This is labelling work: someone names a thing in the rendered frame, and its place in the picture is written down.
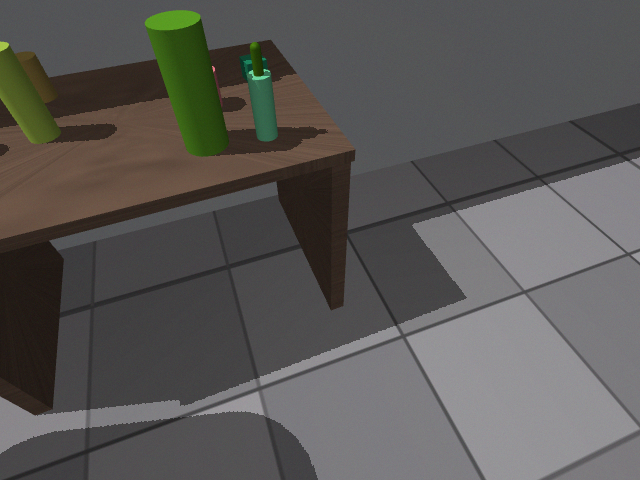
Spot desk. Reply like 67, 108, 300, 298
0, 40, 355, 415

